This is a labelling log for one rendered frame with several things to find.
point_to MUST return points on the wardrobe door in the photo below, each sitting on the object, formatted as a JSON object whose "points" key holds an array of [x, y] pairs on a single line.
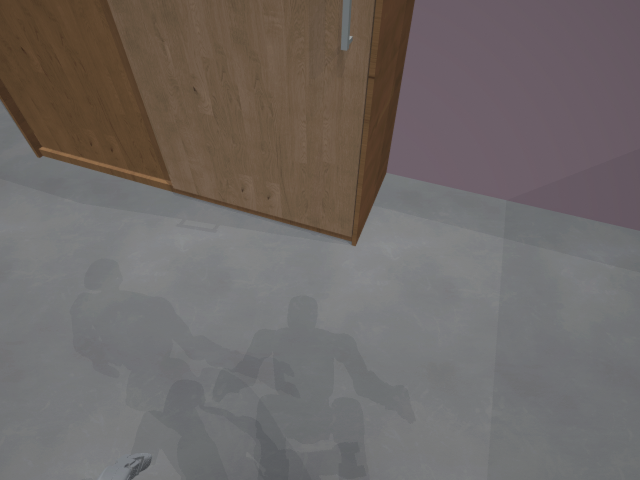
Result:
{"points": [[65, 67], [253, 102]]}

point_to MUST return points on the robot left hand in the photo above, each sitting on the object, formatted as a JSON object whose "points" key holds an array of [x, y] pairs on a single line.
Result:
{"points": [[126, 467]]}

